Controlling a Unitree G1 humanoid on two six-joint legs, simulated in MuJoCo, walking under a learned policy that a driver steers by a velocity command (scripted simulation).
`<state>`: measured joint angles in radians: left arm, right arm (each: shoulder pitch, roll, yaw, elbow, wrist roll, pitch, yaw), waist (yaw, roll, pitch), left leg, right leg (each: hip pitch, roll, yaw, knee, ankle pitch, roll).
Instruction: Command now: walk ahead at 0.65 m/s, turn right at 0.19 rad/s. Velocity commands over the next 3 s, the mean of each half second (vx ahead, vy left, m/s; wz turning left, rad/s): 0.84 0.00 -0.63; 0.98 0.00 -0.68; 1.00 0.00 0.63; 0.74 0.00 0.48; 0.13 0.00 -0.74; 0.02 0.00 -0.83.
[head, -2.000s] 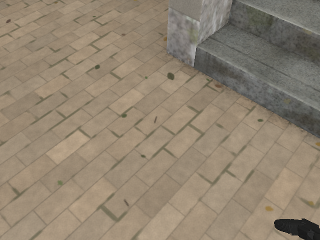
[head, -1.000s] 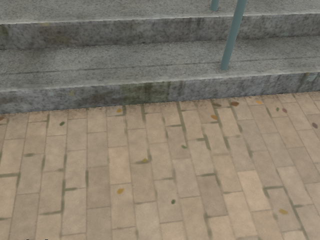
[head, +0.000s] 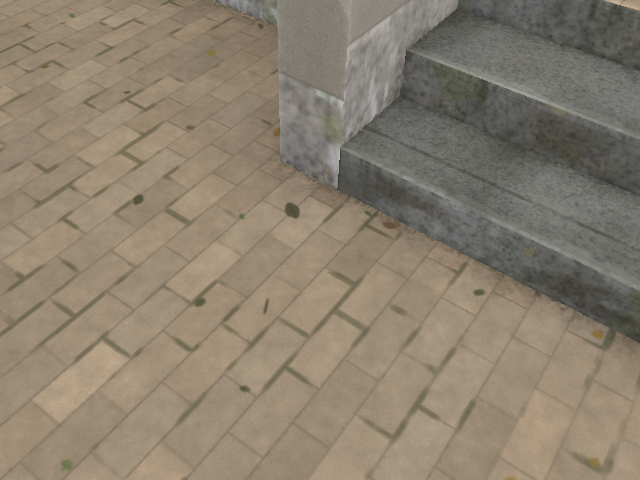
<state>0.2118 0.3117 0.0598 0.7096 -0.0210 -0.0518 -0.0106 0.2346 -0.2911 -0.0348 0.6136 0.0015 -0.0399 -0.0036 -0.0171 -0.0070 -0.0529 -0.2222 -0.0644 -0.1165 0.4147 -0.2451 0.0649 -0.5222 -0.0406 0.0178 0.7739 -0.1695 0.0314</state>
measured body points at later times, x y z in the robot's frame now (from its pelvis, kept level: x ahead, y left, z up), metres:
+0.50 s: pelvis +0.28 -0.19 -0.01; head +0.30 -0.22 +0.44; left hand +0.40 +0.06 -0.11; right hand +0.38 -0.49 -0.09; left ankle +0.41 -0.03 -0.66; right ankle +0.20 -0.22 -0.75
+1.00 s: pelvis +0.68 -0.41 -0.01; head +0.68 -0.43 +0.44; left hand +1.03 -0.44 -0.04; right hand +0.43 -0.59 -0.13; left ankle +0.71 -0.26 -0.75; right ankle +0.67 -0.58 -0.69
